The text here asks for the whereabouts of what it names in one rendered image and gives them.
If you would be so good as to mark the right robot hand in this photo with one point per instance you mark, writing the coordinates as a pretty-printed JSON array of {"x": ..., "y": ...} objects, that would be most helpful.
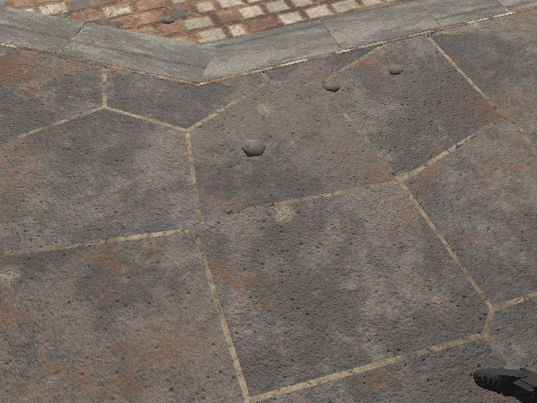
[{"x": 521, "y": 384}]

